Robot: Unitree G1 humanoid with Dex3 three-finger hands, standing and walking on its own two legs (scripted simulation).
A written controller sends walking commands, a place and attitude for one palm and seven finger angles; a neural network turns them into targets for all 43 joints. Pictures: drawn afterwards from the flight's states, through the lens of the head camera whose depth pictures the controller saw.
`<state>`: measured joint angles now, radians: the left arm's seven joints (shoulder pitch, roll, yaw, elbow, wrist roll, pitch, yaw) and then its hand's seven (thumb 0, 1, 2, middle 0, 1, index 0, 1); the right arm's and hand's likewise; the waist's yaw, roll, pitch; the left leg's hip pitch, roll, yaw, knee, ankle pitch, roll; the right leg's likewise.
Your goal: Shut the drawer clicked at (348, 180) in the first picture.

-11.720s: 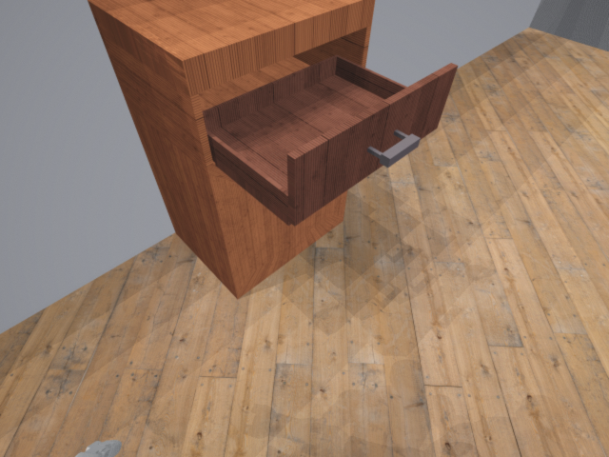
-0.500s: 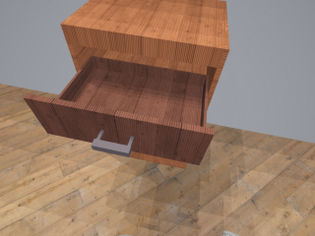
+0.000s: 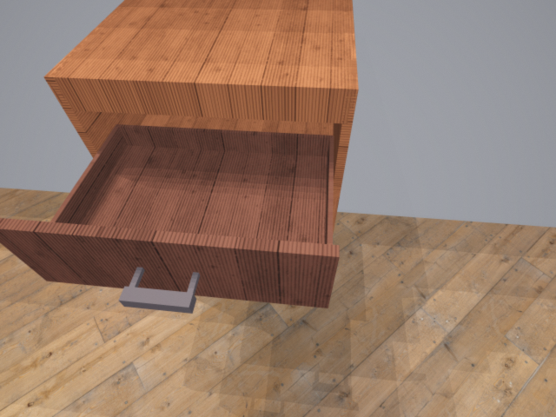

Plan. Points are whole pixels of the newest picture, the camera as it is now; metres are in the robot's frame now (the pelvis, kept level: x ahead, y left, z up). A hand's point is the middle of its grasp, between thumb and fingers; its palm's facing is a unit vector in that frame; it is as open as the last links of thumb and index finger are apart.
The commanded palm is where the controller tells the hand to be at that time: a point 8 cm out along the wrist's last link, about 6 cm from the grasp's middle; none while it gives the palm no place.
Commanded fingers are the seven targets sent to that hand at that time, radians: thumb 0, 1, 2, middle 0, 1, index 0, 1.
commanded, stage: come to a stop and stand still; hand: left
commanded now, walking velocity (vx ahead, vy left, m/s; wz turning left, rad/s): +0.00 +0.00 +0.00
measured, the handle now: (162, 287) +0.31 +0.20 -0.03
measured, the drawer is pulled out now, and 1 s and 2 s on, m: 0.30 0.30 0.30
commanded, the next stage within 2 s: look again from close up in 1.12 s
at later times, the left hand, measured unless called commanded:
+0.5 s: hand out of the picture +0.04 +0.20 -0.17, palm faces -0.01 -0.97 -0.24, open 7.3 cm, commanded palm none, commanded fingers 0.00 0.90 0.90 -0.20 -0.30 -0.20 -0.30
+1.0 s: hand out of the picture +0.07 +0.19 -0.17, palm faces -0.01 -0.98 -0.22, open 7.3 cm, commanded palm none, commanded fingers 0.00 0.90 0.90 -0.20 -0.30 -0.20 -0.30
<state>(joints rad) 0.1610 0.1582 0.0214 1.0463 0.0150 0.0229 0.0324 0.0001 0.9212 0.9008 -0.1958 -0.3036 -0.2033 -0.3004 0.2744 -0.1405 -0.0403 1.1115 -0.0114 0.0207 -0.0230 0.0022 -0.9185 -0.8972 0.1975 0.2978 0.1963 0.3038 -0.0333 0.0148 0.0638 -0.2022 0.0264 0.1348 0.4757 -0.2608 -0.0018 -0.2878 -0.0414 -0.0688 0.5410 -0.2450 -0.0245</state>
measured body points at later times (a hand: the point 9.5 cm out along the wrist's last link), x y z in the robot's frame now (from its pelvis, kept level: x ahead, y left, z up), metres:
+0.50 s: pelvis +0.02 +0.02 +0.00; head +0.03 +0.00 +0.45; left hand +0.05 +0.25 -0.15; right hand +0.03 -0.21 -0.16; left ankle +0.00 +0.12 -0.74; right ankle +0.03 -0.10 -0.74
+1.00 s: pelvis +0.05 +0.01 +0.00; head +0.06 +0.01 +0.45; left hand +0.07 +0.24 -0.15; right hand +0.05 -0.21 -0.16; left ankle +0.00 +0.12 -0.74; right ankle +0.03 -0.10 -0.74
